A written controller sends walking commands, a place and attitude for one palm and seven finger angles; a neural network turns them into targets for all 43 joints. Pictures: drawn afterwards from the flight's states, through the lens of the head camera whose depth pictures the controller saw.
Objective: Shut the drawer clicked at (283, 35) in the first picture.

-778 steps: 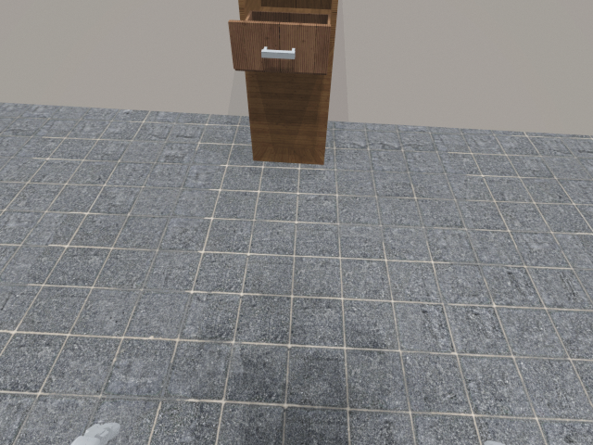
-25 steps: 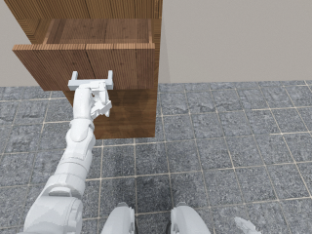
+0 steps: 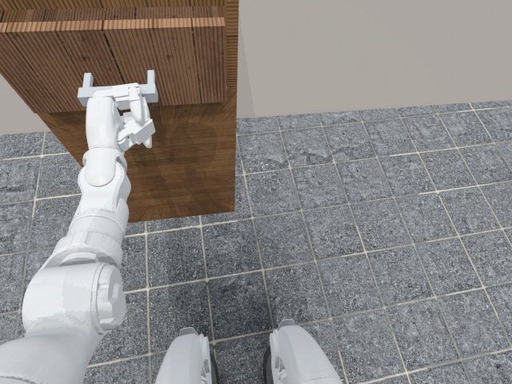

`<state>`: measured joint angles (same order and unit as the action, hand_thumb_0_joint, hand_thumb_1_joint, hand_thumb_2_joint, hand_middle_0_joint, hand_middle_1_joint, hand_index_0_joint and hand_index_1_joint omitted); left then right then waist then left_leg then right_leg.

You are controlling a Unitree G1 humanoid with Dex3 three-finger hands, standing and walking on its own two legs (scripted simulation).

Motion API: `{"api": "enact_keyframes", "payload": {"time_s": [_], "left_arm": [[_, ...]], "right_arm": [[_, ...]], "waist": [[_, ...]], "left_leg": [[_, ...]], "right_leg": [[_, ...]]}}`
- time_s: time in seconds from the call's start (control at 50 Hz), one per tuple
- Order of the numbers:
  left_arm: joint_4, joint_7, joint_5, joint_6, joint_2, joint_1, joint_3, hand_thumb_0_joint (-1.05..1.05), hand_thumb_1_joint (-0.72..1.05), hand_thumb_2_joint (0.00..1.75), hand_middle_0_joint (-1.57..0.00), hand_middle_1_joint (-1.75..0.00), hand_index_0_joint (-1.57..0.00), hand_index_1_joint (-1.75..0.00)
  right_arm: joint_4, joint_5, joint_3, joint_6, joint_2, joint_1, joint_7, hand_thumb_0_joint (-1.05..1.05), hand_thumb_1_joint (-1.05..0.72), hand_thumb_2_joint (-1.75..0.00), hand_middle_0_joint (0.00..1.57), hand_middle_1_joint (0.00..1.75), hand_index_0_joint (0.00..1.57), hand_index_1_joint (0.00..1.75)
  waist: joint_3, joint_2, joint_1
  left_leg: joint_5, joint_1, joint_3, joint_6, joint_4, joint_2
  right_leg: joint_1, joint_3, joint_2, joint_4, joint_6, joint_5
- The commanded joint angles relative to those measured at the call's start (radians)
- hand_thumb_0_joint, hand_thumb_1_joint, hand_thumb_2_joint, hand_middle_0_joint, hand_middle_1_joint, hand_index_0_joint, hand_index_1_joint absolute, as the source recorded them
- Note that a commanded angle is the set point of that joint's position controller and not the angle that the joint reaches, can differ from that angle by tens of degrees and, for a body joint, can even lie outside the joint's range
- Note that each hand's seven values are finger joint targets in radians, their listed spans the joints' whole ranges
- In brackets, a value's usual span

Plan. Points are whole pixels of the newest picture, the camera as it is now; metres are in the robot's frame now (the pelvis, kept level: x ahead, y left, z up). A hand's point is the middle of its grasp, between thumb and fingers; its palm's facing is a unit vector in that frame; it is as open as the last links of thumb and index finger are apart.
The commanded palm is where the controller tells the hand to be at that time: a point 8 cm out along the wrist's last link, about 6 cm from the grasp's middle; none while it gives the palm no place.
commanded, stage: push the drawer shut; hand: left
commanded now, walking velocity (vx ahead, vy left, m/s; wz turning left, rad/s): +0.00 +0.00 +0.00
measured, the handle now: (119, 86) +0.58 +0.17 +0.06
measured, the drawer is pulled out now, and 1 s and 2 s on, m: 0.04 0.00 0.00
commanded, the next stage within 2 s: pull the fist back off the drawer in 0.66 s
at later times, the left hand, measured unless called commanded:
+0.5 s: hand (149, 102) +0.55 +0.12 +0.05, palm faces +0.04 -1.00 -0.05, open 2.9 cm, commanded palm +0.55 +0.17 +0.06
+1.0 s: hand (145, 100) +0.55 +0.13 +0.06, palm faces +0.04 -1.00 -0.06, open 3.0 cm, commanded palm +0.55 +0.16 +0.06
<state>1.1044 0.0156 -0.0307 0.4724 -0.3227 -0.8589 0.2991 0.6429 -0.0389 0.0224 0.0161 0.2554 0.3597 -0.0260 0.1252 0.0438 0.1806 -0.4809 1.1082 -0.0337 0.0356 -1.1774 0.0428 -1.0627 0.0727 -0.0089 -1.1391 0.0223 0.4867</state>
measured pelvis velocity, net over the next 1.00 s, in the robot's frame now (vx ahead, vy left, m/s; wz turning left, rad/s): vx -0.03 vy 0.00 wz -0.01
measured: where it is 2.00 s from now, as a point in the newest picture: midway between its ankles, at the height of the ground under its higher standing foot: outside the picture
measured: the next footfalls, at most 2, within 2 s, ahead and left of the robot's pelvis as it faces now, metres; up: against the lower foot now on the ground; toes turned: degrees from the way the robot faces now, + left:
none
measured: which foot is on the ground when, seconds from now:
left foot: down 0.00-1.00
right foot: down 0.00-1.00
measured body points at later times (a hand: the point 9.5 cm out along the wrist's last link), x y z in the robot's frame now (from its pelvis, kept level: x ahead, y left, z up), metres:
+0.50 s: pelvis +0.00 +0.00 -0.01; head +0.16 +0.02 +0.41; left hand +0.54 +0.18 +0.06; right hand -0.02 -0.25 -0.12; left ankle +0.04 +0.10 -0.64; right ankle +0.03 -0.11 -0.64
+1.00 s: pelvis -0.03 +0.00 -0.02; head +0.14 +0.03 +0.39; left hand +0.54 +0.18 +0.06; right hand -0.05 -0.26 -0.12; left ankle +0.04 +0.10 -0.64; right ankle +0.03 -0.11 -0.64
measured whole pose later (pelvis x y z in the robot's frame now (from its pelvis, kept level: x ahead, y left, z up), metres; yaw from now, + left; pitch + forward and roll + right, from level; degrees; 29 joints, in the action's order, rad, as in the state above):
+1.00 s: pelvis -0.03 +0.00 -0.02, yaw +0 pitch +28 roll -5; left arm 1.33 -0.01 0.05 0.40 -0.51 -1.18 0.31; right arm 0.65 -0.06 0.07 0.00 0.27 0.39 -0.03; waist 0.11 0.06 0.27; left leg -0.45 1.30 0.01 0.04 -1.26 0.05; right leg -1.22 0.12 -0.01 -1.19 0.02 0.45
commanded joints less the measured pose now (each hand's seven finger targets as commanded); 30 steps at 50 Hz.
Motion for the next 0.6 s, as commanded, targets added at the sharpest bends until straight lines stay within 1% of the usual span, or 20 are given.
{"api": "enact_keyframes", "payload": {"time_s": [0.0, 0.04, 0.06, 0.12, 0.16, 0.18, 0.24, 0.26, 0.28, 0.3, 0.32, 0.34, 0.36, 0.42, 0.44, 0.48, 0.5, 0.54, 0.56, 0.58], "left_arm": [[-0.2, -0.028, -0.007, 0.06, -0.223, -0.523, 0.039, 0.0, 0.9, 0.9, -1.4, -1.6, -1.4, -1.6], [-0.194, -0.035, 0.001, 0.061, -0.223, -0.569, 0.035, 0.0, 0.9, 0.9, -1.4, -1.6, -1.4, -1.6], [-0.185, -0.037, 0.008, 0.06, -0.217, -0.579, 0.026, 0.0, 0.9, 0.9, -1.4, -1.6, -1.4, -1.6], [-0.162, -0.05, 0.02, 0.061, -0.254, -0.63, 0.047, 0.0, 0.9, 0.9, -1.4, -1.6, -1.4, -1.6], [-0.139, -0.053, 0.029, 0.056, -0.247, -0.655, 0.035, 0.0, 0.9, 0.9, -1.4, -1.6, -1.4, -1.6], [-0.138, -0.054, 0.035, 0.056, -0.241, -0.675, 0.025, 0.0, 0.9, 0.9, -1.4, -1.6, -1.4, -1.6], [-0.161, -0.056, 0.041, 0.06, -0.268, -0.717, 0.038, 0.0, 0.9, 0.9, -1.4, -1.6, -1.4, -1.6], [-0.149, -0.056, 0.042, 0.057, -0.277, -0.703, 0.049, 0.0, 0.9, 0.9, -1.4, -1.6, -1.4, -1.6], [-0.136, -0.054, 0.045, 0.052, -0.264, -0.708, 0.034, 0.0, 0.9, 0.9, -1.4, -1.6, -1.4, -1.6], [-0.13, -0.056, 0.042, 0.047, -0.272, -0.731, 0.041, 0.0, 0.9, 0.9, -1.4, -1.6, -1.4, -1.6], [-0.117, -0.056, 0.046, 0.044, -0.291, -0.726, 0.055, 0.0, 0.9, 0.9, -1.4, -1.6, -1.4, -1.6], [-0.114, -0.056, 0.049, 0.04, -0.291, -0.743, 0.047, 0.0, 0.9, 0.9, -1.4, -1.6, -1.4, -1.6], [-0.116, -0.058, 0.05, 0.037, -0.302, -0.748, 0.057, 0.0, 0.9, 0.9, -1.4, -1.6, -1.4, -1.6], [-0.108, -0.063, 0.057, 0.034, -0.301, -0.832, 0.041, 0.0, 0.9, 0.9, -1.4, -1.6, -1.4, -1.6], [-0.097, -0.066, 0.063, 0.031, -0.287, -0.843, 0.024, 0.0, 0.9, 0.9, -1.4, -1.6, -1.4, -1.6], [-0.088, -0.074, 0.063, 0.027, -0.323, -0.868, 0.044, 0.0, 0.9, 0.9, -1.4, -1.6, -1.4, -1.6], [-0.102, -0.075, 0.066, 0.031, -0.335, -0.896, 0.042, 0.0, 0.9, 0.9, -1.4, -1.6, -1.4, -1.6], [-0.113, -0.073, 0.07, 0.04, -0.348, -0.919, 0.042, 0.0, 0.9, 0.9, -1.4, -1.6, -1.4, -1.6], [-0.12, -0.071, 0.069, 0.042, -0.334, -0.931, 0.025, 0.0, 0.9, 0.9, -1.4, -1.6, -1.4, -1.6], [-0.108, -0.071, 0.071, 0.041, -0.334, -0.937, 0.023, 0.0, 0.9, 0.9, -1.4, -1.6, -1.4, -1.6]], "right_arm": [[-0.056, -0.003, -0.058, 0.002, 0.17, 0.151, 0.0, 0.0, -0.9, -0.9, 0.2, 0.3, 0.2, 0.3], [-0.051, -0.006, -0.057, 0.005, 0.172, 0.163, 0.0, 0.0, -0.9, -0.9, 0.2, 0.3, 0.2, 0.3], [-0.048, -0.006, -0.057, 0.008, 0.171, 0.165, -0.001, 0.0, -0.9, -0.9, 0.2, 0.3, 0.2, 0.3], [-0.041, -0.012, -0.054, 0.013, 0.179, 0.178, -0.001, 0.0, -0.9, -0.9, 0.2, 0.3, 0.2, 0.3], [-0.037, -0.015, -0.053, 0.018, 0.179, 0.182, -0.002, 0.0, -0.9, -0.9, 0.2, 0.3, 0.2, 0.3], [-0.038, -0.017, -0.052, 0.019, 0.179, 0.182, -0.003, 0.0, -0.9, -0.9, 0.2, 0.3, 0.2, 0.3], [-0.037, -0.023, -0.052, 0.023, 0.183, 0.197, -0.006, 0.0, -0.9, -0.9, 0.2, 0.3, 0.2, 0.3], [-0.037, -0.023, -0.052, 0.027, 0.182, 0.199, -0.007, 0.0, -0.9, -0.9, 0.2, 0.3, 0.2, 0.3], [-0.038, -0.024, -0.05, 0.03, 0.181, 0.199, -0.008, 0.0, -0.9, -0.9, 0.2, 0.3, 0.2, 0.3], [-0.033, -0.026, -0.049, 0.032, 0.182, 0.203, -0.009, 0.0, -0.9, -0.9, 0.2, 0.3, 0.2, 0.3], [-0.032, -0.026, -0.049, 0.035, 0.185, 0.211, -0.009, 0.0, -0.9, -0.9, 0.2, 0.3, 0.2, 0.3], [-0.034, -0.025, -0.047, 0.038, 0.186, 0.21, -0.009, 0.0, -0.9, -0.9, 0.2, 0.3, 0.2, 0.3], [-0.035, -0.026, -0.046, 0.04, 0.186, 0.213, -0.01, 0.0, -0.9, -0.9, 0.2, 0.3, 0.2, 0.3], [-0.023, -0.027, -0.044, 0.042, 0.187, 0.226, -0.006, 0.0, -0.9, -0.9, 0.2, 0.3, 0.2, 0.3], [-0.022, -0.026, -0.043, 0.042, 0.187, 0.225, -0.007, 0.0, -0.9, -0.9, 0.2, 0.3, 0.2, 0.3], [-0.018, -0.027, -0.04, 0.038, 0.192, 0.223, -0.005, 0.0, -0.9, -0.9, 0.2, 0.3, 0.2, 0.3], [-0.019, -0.028, -0.037, 0.036, 0.192, 0.228, -0.003, 0.0, -0.9, -0.9, 0.2, 0.3, 0.2, 0.3], [-0.018, -0.028, -0.036, 0.03, 0.195, 0.23, 0.0, 0.0, -0.9, -0.9, 0.2, 0.3, 0.2, 0.3], [-0.018, -0.029, -0.036, 0.027, 0.194, 0.226, 0.0, 0.0, -0.9, -0.9, 0.2, 0.3, 0.2, 0.3], [-0.013, -0.03, -0.035, 0.025, 0.194, 0.228, 0.001, 0.0, -0.9, -0.9, 0.2, 0.3, 0.2, 0.3]], "waist": [[0.488, 0.054, 0.033], [0.488, 0.051, 0.047], [0.483, 0.069, 0.05], [0.482, 0.071, 0.063], [0.478, 0.074, 0.075], [0.48, 0.097, 0.077], [0.552, 0.132, 0.081], [0.564, 0.135, 0.073], [0.561, 0.135, 0.08], [0.546, 0.127, 0.091], [0.546, 0.12, 0.089], [0.545, 0.129, 0.095], [0.551, 0.135, 0.09], [0.518, 0.114, 0.127], [0.503, 0.136, 0.13], [0.49, 0.132, 0.137], [0.503, 0.127, 0.143], [0.533, 0.164, 0.144], [0.543, 0.185, 0.148], [0.537, 0.178, 0.152]], "left_leg": [[0.259, -0.376, 0.088, -0.003, 0.126, -0.022], [0.279, -0.383, 0.095, -0.001, 0.121, -0.021], [0.277, -0.393, 0.101, -0.004, 0.122, -0.019], [0.271, -0.394, 0.113, -0.002, 0.115, -0.017], [0.267, -0.395, 0.119, -0.004, 0.113, -0.015], [0.261, -0.403, 0.124, -0.006, 0.114, -0.015], [0.322, -0.453, 0.132, -0.007, 0.099, -0.011], [0.331, -0.457, 0.132, -0.009, 0.097, -0.011], [0.333, -0.45, 0.131, -0.008, 0.094, -0.011], [0.328, -0.436, 0.131, -0.006, 0.089, -0.01], [0.335, -0.438, 0.135, -0.006, 0.089, -0.008], [0.328, -0.43, 0.134, -0.006, 0.089, -0.009], [0.323, -0.421, 0.133, -0.005, 0.086, -0.01], [0.292, -0.408, 0.143, 0.0, 0.085, -0.006], [0.271, -0.405, 0.144, -0.002, 0.087, -0.008], [0.217, -0.363, 0.135, 0.003, 0.082, -0.012], [0.21, -0.354, 0.135, 0.005, 0.079, -0.013], [0.215, -0.385, 0.144, 0.002, 0.081, -0.012], [0.214, -0.399, 0.145, 0.001, 0.079, -0.013], [0.2, -0.394, 0.15, 0.0, 0.08, -0.011]], "right_leg": [[0.153, -0.05, -0.031, 0.161, -0.005, -0.215], [0.136, -0.045, -0.032, 0.154, -0.005, -0.227], [0.117, -0.041, -0.033, 0.152, -0.004, -0.216], [0.085, -0.038, -0.034, 0.144, -0.002, -0.199], [0.066, -0.034, -0.033, 0.146, -0.003, -0.189], [0.049, -0.031, -0.033, 0.141, -0.002, -0.179], [0.044, -0.031, -0.035, 0.131, 0.0, -0.214], [0.051, -0.03, -0.036, 0.13, 0.001, -0.218], [0.049, -0.03, -0.037, 0.13, 0.001, -0.22], [0.049, -0.03, -0.038, 0.134, -0.001, -0.221], [0.046, -0.028, -0.039, 0.129, 0.0, -0.223], [0.043, -0.03, -0.038, 0.133, -0.002, -0.219], [0.05, -0.031, -0.039, 0.131, -0.001, -0.216], [0.018, -0.028, -0.04, 0.135, -0.005, -0.197], [-0.002, -0.029, -0.041, 0.139, -0.005, -0.178], [0.002, -0.035, -0.041, 0.147, -0.005, -0.145], [0.012, -0.037, -0.042, 0.145, -0.005, -0.142], [-0.003, -0.035, -0.041, 0.141, -0.002, -0.14], [-0.015, -0.036, -0.042, 0.142, -0.001, -0.138], [-0.025, -0.032, -0.042, 0.139, 0.0, -0.128]]}}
